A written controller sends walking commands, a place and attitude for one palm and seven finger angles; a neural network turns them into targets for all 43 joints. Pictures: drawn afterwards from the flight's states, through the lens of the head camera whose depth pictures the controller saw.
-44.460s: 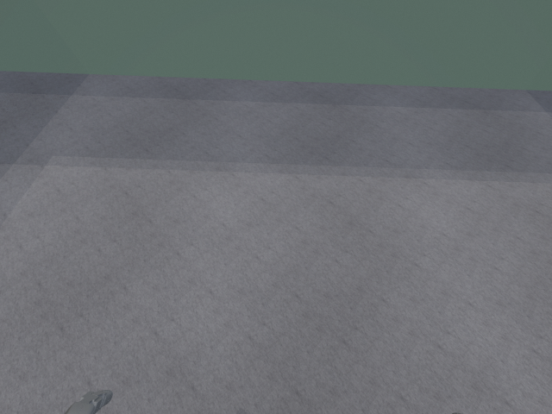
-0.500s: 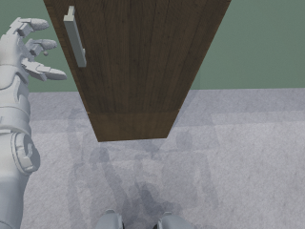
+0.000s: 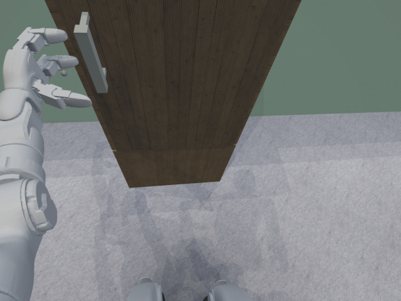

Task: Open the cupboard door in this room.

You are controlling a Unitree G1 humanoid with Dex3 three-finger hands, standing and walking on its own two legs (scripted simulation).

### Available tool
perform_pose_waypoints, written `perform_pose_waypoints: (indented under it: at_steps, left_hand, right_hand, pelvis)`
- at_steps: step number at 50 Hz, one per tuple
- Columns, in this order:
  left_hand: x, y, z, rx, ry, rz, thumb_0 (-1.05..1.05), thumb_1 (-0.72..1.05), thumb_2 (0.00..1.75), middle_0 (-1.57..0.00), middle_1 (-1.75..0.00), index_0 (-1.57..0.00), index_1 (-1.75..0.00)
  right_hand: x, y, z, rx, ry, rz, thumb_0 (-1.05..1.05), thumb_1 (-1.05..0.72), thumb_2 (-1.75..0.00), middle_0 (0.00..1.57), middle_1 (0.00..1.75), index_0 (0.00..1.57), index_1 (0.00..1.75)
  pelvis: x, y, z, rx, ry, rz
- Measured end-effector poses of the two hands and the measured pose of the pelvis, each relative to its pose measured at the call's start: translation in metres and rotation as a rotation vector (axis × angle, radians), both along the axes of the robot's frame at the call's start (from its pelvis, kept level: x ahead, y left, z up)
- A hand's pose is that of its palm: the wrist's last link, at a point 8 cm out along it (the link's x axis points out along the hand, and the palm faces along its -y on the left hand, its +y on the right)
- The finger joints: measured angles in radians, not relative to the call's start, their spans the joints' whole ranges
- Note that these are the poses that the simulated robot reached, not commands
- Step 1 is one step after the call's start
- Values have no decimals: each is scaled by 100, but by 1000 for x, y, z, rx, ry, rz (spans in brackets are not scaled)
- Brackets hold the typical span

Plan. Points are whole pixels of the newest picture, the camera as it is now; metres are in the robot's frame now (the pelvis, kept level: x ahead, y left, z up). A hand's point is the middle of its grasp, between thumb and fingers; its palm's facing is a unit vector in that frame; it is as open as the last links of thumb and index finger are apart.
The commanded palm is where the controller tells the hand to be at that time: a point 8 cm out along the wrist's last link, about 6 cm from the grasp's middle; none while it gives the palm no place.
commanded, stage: slide the fingers in behind the handle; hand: left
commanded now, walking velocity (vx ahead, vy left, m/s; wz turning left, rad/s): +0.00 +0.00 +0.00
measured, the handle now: (94, 55) +0.57 +0.16 +0.12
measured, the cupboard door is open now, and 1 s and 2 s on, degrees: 0 0 0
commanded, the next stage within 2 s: close the thumb around the handle in 1.32 s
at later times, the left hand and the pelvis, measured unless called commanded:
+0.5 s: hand (82, 77) +0.52 +0.18 +0.11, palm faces +0.03 -1.00 +0.02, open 14.0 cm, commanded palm +0.49 +0.21 +0.11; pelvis +0.00 +0.00 +0.00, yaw +1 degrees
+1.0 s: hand (103, 77) +0.52 +0.14 +0.11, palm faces +0.02 -1.00 -0.01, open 13.9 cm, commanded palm +0.50 +0.18 +0.11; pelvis -0.01 -0.01 +0.00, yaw +1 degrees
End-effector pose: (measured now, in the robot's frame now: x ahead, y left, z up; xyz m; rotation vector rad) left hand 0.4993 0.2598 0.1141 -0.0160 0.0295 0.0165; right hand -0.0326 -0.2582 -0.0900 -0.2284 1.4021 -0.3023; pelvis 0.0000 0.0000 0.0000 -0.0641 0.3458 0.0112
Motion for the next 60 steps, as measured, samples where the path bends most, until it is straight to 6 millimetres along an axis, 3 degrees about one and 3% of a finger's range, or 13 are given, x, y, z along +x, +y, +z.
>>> perform_pose_waypoints:
  at_steps: [9, 19, 39, 48, 60]
  left_hand:
    - [-1, -7, -5, 3, 1, 18, -2, -50, 30, -30, -120, -30, -121]
    - [-6, -22, -7, -5, 19, -8, -2, -50, 30, -30, -120, -29, -120]
    - [-5, -57, -2, -3, 7, -5, -2, -50, 30, -30, -120, -30, -120]
    - [-4, -63, -4, 31, -13, 6, -2, -50, 30, -29, -120, -31, -122]
    - [-5, -72, -1, 27, -22, 14, -2, -50, 30, -30, -120, -31, -121]
  right_hand:
    - [22, -5, -2, 1, -43, 24, 1, -90, -90, 20, 30, 20, 30]
    - [33, -7, -4, 9, -71, 38, 1, -90, -90, 20, 30, 20, 30]
    - [4, -5, -9, 33, -52, 11, 1, -90, -90, 20, 30, 20, 30]
    - [-9, -7, -10, 35, -26, 8, 1, -90, -90, 20, 30, 20, 30]
    - [-1, -9, -10, 42, -44, 9, 1, -90, -90, 20, 30, 20, 30]
  pelvis:
    - [3, -2, -1, 3, -2, 6]
    - [3, -3, 0, 5, -17, 15]
    - [-8, -7, -2, 13, -26, 9]
    - [-11, -8, -3, 15, -14, 8]
    - [-7, -11, -2, 20, -18, 6]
